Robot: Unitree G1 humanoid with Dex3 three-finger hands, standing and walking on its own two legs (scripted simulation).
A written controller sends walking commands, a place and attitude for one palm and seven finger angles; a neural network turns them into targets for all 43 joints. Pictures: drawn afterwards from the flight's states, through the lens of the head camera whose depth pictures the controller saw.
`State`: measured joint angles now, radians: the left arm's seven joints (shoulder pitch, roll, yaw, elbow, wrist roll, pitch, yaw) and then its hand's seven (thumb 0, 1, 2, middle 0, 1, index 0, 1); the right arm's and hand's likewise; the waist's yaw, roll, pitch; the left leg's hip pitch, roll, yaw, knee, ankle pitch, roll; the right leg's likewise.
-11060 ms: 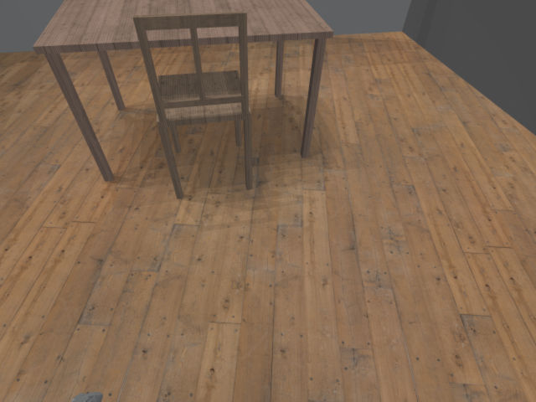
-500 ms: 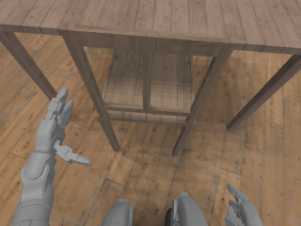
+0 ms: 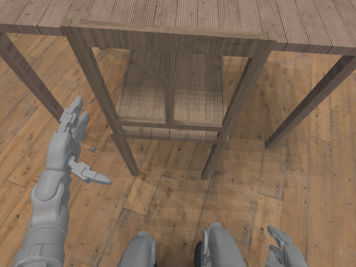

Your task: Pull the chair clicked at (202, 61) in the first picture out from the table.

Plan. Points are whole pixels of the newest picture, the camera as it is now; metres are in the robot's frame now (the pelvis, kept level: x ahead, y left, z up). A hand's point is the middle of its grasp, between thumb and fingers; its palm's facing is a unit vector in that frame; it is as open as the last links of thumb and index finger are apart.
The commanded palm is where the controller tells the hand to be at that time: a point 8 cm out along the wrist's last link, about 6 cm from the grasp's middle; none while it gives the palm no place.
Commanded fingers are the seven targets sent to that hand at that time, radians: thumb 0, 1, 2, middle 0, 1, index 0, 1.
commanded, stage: aim the fingers beside a spindle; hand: left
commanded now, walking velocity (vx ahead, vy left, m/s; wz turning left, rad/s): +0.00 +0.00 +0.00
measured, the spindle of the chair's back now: (169, 93) +0.51 +0.03 +0.02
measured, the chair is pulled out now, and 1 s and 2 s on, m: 0.00 0.00 0.00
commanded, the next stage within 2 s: push the fingers through the gap in 0.36 s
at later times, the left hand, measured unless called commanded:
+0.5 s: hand (92, 145) +0.37 +0.19 +0.02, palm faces -0.05 -1.00 -0.06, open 16.9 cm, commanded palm +0.35 +0.24 +0.02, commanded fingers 0.00 -0.50 0.30 -0.06 -0.08 -0.06 -0.08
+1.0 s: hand (99, 125) +0.42 +0.19 +0.02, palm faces -0.06 -1.00 -0.06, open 16.9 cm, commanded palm +0.40 +0.24 +0.02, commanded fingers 0.00 -0.50 0.30 -0.06 -0.08 -0.06 -0.08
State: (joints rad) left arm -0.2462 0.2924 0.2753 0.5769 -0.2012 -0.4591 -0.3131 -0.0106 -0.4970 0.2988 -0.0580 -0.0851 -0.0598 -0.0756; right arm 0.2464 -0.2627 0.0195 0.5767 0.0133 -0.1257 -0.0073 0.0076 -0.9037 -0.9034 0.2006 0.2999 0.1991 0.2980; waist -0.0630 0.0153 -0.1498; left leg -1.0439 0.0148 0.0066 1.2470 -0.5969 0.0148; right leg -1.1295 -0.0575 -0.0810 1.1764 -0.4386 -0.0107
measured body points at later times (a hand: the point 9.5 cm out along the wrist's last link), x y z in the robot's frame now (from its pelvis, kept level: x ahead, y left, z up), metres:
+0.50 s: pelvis +0.01 +0.00 +0.00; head +0.13 +0.01 +0.43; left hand +0.37 +0.25 +0.02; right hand +0.14 -0.25 -0.10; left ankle -0.01 +0.11 -0.63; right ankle +0.06 -0.12 -0.63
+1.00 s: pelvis +0.00 +0.00 +0.00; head +0.14 +0.01 +0.43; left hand +0.42 +0.24 +0.02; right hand +0.11 -0.26 -0.12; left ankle -0.01 +0.11 -0.63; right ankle +0.06 -0.12 -0.63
